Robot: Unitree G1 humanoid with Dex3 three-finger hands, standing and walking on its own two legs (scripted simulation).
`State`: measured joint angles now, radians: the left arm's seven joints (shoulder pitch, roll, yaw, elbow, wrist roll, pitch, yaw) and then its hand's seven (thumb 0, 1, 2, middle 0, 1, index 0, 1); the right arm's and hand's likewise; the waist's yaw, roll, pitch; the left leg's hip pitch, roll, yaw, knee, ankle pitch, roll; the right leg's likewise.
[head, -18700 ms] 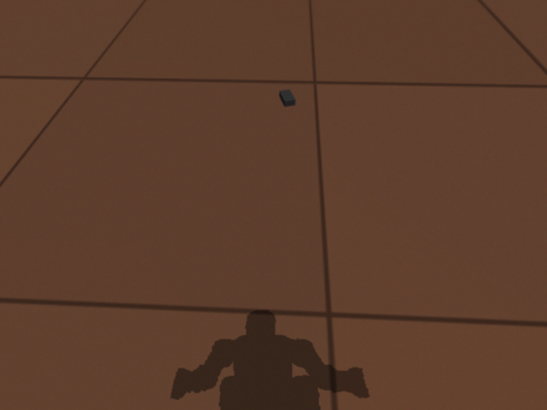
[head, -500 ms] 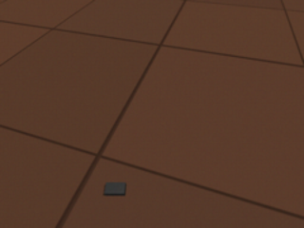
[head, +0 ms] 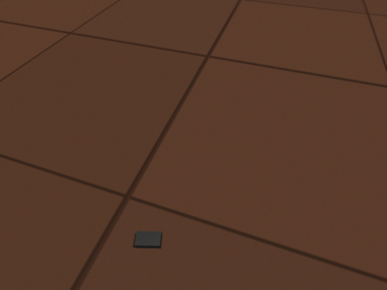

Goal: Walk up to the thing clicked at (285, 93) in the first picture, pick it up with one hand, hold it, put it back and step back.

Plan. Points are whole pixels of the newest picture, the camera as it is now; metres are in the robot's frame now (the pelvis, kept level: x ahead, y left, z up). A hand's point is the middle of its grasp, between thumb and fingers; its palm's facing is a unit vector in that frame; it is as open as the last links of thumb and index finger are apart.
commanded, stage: stand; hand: left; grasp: from above
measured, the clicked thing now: (148, 239) +0.47 +0.24 -0.76
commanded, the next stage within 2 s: rise first in 1.22 s
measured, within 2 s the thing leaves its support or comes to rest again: neither
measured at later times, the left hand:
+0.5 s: hand out of the picture +0.07 +0.25 -0.16, palm faces -0.03 -0.94 -0.35, open 7.4 cm
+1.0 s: hand out of the picture +0.07 +0.25 -0.16, palm faces -0.02 -0.94 -0.35, open 7.4 cm
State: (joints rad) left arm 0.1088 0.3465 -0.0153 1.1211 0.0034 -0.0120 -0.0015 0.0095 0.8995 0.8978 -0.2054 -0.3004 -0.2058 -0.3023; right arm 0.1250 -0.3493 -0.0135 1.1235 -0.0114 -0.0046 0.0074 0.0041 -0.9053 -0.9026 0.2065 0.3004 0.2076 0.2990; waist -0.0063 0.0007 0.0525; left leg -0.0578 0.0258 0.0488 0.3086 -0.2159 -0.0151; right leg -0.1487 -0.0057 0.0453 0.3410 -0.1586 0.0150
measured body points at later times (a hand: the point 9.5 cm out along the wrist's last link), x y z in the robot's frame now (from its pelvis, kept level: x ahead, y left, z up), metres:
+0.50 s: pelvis +0.00 +0.00 +0.00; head +0.02 +0.00 +0.45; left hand +0.07 +0.30 -0.13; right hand +0.07 -0.30 -0.14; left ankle -0.03 +0.13 -0.75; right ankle +0.02 -0.13 -0.75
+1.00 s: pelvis +0.01 +0.00 +0.00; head +0.02 -0.01 +0.45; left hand +0.08 +0.30 -0.13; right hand +0.07 -0.30 -0.14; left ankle -0.03 +0.13 -0.75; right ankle +0.02 -0.13 -0.75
